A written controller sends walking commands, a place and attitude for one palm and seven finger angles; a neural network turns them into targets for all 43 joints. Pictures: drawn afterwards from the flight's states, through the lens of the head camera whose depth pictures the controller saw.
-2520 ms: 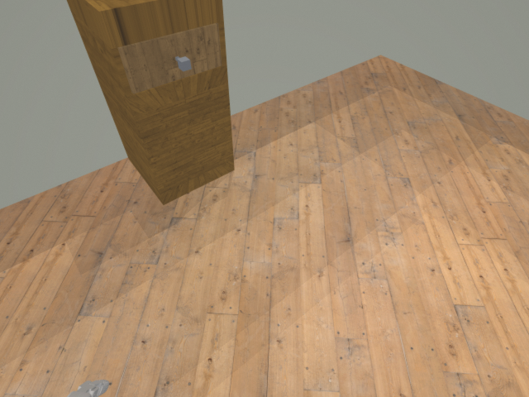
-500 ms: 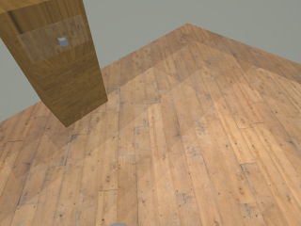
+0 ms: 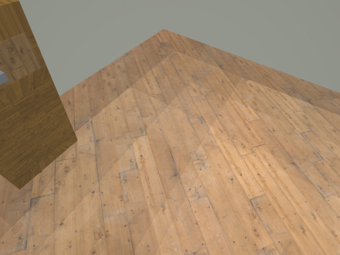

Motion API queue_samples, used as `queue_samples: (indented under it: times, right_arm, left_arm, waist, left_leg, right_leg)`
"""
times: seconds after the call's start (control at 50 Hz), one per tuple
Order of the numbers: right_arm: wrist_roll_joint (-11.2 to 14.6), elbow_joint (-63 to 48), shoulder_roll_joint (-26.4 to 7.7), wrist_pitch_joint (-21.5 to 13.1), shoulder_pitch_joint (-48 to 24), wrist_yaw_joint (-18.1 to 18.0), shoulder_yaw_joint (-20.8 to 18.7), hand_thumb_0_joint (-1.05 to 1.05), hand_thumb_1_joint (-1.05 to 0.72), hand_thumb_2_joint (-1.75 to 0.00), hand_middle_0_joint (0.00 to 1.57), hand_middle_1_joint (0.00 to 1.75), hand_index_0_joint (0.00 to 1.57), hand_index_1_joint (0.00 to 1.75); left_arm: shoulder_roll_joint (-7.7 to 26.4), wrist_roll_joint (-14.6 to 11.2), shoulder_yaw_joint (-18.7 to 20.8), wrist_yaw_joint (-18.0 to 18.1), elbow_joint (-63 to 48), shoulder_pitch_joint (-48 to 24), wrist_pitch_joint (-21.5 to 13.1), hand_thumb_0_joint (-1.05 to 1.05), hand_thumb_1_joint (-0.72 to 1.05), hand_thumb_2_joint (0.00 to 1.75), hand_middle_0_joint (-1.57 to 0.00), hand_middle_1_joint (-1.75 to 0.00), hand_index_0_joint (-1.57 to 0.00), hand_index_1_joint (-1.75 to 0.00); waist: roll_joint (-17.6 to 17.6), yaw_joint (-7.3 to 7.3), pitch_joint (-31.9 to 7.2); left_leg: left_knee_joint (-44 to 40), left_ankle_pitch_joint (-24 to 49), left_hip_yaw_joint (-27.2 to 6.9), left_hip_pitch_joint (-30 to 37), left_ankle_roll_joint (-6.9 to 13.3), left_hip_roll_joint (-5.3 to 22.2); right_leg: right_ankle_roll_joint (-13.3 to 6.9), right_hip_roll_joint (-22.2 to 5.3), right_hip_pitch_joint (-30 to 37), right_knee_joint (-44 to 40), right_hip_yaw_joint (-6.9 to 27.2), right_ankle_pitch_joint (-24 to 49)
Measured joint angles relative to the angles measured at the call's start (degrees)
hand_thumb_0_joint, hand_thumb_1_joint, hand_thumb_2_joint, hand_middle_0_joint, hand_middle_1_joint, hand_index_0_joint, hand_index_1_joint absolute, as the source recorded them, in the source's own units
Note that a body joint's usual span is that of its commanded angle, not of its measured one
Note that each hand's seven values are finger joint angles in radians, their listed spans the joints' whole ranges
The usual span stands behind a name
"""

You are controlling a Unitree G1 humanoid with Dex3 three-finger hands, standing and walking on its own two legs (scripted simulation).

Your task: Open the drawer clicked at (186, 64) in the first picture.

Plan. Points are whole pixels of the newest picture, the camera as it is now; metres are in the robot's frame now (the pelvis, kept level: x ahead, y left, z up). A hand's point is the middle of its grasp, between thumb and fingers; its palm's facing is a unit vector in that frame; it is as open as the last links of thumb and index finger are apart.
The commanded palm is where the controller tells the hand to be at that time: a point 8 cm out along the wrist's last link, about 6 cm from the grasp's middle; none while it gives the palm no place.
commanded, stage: walk to a spot facing it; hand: left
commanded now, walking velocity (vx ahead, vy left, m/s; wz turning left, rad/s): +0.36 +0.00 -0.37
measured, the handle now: out of the picture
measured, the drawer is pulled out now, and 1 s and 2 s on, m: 0.00 0.00 0.00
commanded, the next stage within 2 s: turn to face it in 0.96 s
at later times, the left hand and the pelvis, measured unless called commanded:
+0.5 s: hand (146, 178) +0.38 +0.10 -0.17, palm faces -0.22 -0.96 -0.16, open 7.4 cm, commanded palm none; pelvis +0.23 -0.04 -0.01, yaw -11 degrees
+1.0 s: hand (140, 150) +0.49 +0.14 -0.18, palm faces -0.25 -0.96 -0.15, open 7.4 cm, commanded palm none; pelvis +0.46 -0.04 +0.00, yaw -19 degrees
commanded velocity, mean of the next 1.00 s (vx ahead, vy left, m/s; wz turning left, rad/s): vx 0.32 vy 0.00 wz -0.32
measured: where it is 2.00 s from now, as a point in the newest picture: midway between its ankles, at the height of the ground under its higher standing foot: (186, 194)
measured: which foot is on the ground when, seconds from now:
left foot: down 0.00-0.42, up 0.44-0.84, down 0.86-1.00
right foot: up 0.00-0.40, down 0.42-0.86, up 0.88-1.00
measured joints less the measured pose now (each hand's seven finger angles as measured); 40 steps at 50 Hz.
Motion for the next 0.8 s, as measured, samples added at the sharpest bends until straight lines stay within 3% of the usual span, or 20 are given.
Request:
queue_samples:
  times: [0.1,0.18,0.28,0.38,0.42,0.44,0.5,0.52,0.56,0.66,0.8]
  right_arm:
    - [0.4,3.5,-2.1,-0.1,6.5,-1.2,-1.5,-0.02,-0.95,-0.90,0.20,0.30,0.20,0.30]
    - [0.4,5.9,-2.7,0.1,11.1,-1.2,-1.4,-0.01,-0.94,-0.90,0.20,0.30,0.20,0.30]
    - [0.1,7.5,-1.8,0.1,15.0,-1.1,-0.9,0.00,-0.92,-0.90,0.20,0.30,0.20,0.30]
    - [-0.2,8.6,-0.4,0.7,17.7,-0.8,-0.4,0.00,-0.92,-0.90,0.20,0.30,0.20,0.30]
    - [-0.1,9.3,0.3,1.2,18.9,-0.6,-0.2,0.00,-0.91,-0.90,0.20,0.30,0.20,0.30]
    - [0.2,9.7,0.8,1.6,19.1,-0.3,-0.1,0.00,-0.91,-0.90,0.20,0.30,0.20,0.30]
    - [1.1,9.9,1.3,3.0,16.4,0.1,-0.1,0.00,-0.91,-0.90,0.20,0.30,0.20,0.30]
    - [1.1,9.4,1.2,3.2,15.0,0.1,-0.2,0.00,-0.91,-0.90,0.20,0.30,0.20,0.30]
    - [0.8,7.9,0.8,3.3,12.1,0.0,-0.6,0.00,-0.91,-0.90,0.20,0.30,0.20,0.30]
    - [0.0,3.3,-1.4,3.3,4.6,-0.5,-1.7,0.01,-0.93,-0.90,0.20,0.30,0.20,0.30]
    - [0.2,0.8,-4.0,2.5,-0.6,1.3,-2.0,0.01,-0.94,-0.90,0.20,0.30,0.20,0.30]
  left_arm:
    - [0.7,0.6,1.0,-0.7,-4.1,-5.2,0.9,0.01,0.91,0.90,-0.19,-0.30,-0.20,-0.30]
    - [0.4,0.7,1.1,-1.2,-5.6,-8.3,1.8,0.01,0.91,0.90,-0.19,-0.30,-0.20,-0.30]
    - [-0.7,0.7,0.3,-1.7,-5.8,-11.5,2.5,0.01,0.91,0.90,-0.19,-0.30,-0.20,-0.30]
    - [-2.1,0.4,-0.7,-1.8,-6.0,-14.3,2.0,0.01,0.91,0.90,-0.19,-0.30,-0.20,-0.30]
    - [-2.4,0.6,-1.0,-1.8,-6.4,-14.6,0.8,0.01,0.91,0.90,-0.19,-0.30,-0.20,-0.30]
    - [-2.4,0.7,-1.0,-1.7,-6.6,-14.5,-0.2,0.01,0.91,0.90,-0.19,-0.30,-0.20,-0.30]
    - [-2.7,-0.3,-1.1,-0.8,-6.2,-13.5,-2.0,0.01,0.91,0.90,-0.19,-0.30,-0.20,-0.30]
    - [-2.9,-0.5,-1.2,-0.5,-5.8,-12.6,-2.0,0.01,0.91,0.89,-0.19,-0.30,-0.20,-0.30]
    - [-2.9,-1.1,-0.5,0.5,-5.0,-10.4,-2.4,0.00,0.92,0.89,-0.20,-0.30,-0.20,-0.30]
    - [-1.2,-0.3,-0.4,1.2,-2.2,-5.9,-2.6,-0.02,0.94,0.89,-0.20,-0.30,-0.21,-0.30]
    - [-1.0,-0.1,-1.0,0.5,0.2,-0.9,-2.4,0.00,0.92,0.90,-0.20,-0.30,-0.20,-0.30]
  waist:
    - [0.3,-0.59,-1.3]
    - [0.6,-1.44,-1.7]
    - [1.5,-3.47,-0.3]
    - [2.8,-5.61,1.5]
    - [3.2,-5.67,1.8]
    - [3.0,-5.21,1.9]
    - [2.7,-4.26,2.9]
    - [2.8,-3.98,2.7]
    - [3.0,-3.46,1.8]
    - [4.3,-3.01,-0.7]
    - [3.8,-0.26,-1.7]
  left_leg:
    - [-8.3,0.4,2.7,7.4,0.5,-1.2]
    - [-12.5,-0.6,4.7,12.0,0.1,-2.0]
    - [-15.1,-3.3,6.8,17.3,-1.3,-1.8]
    - [-13.2,-8.6,9.3,21.2,-4.2,0.3]
    - [-7.0,-12.1,9.7,20.8,-5.2,2.5]
    - [0.3,-13.3,9.3,18.7,-5.2,4.0]
    - [30.0,-12.6,-1.1,6.3,-4.1,3.8]
    - [35.8,-10.6,-3.3,2.5,-3.8,3.5]
    - [39.8,-6.7,-5.7,-4.2,-3.6,3.7]
    - [28.0,-1.7,-6.9,-13.7,-4.6,5.4]
    - [6.8,3.6,-5.5,-11.5,-4.4,4.5]
  right_leg:
    - [1.4,-3.3,-10.5,-2.6,-1.2,8.4]
    - [2.4,-4.9,-14.3,-7.4,-1.2,13.4]
    - [2.3,-5.3,-12.5,-21.5,-3.9,14.2]
    - [-0.2,-2.4,-7.4,-32.7,-7.3,9.6]
    - [-1.9,-0.4,-3.3,-36.9,-8.8,8.9]
    - [-3.0,0.0,-2.3,-37.5,-9.1,12.2]
    - [-3.7,1.2,-0.3,-33.9,-8.4,7.0]
    - [-3.5,1.7,1.4,-35.0,-8.2,5.9]
    - [-2.7,2.5,4.9,-38.7,-7.6,6.1]
    - [-2.4,3.4,11.4,-45.8,-6.2,6.2]
    - [-0.1,3.0,18.0,-47.4,-4.7,1.3]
